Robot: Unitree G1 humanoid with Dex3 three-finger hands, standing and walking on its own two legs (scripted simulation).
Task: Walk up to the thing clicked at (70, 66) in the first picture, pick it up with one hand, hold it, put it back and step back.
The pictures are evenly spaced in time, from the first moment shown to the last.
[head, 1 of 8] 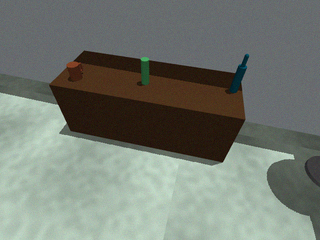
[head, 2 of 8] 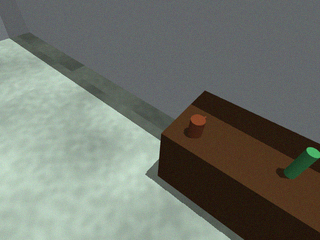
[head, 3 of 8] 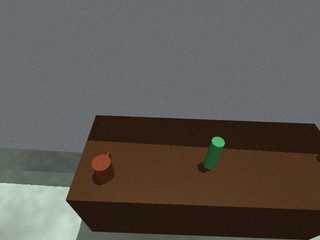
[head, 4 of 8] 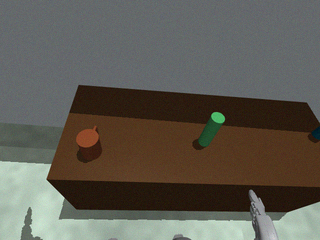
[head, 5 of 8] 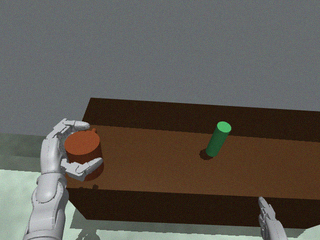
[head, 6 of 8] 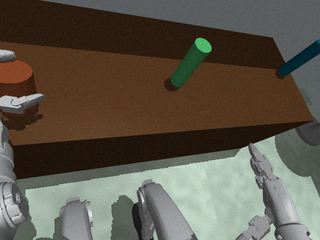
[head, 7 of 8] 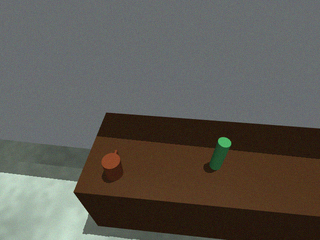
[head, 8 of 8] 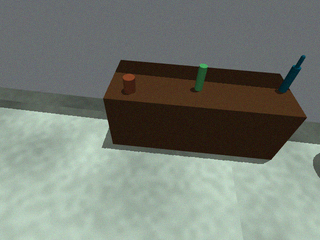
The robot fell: no
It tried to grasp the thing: yes
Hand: left
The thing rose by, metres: 0.27
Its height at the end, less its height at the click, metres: +0.00
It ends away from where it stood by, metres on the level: 0.02
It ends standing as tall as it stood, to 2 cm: yes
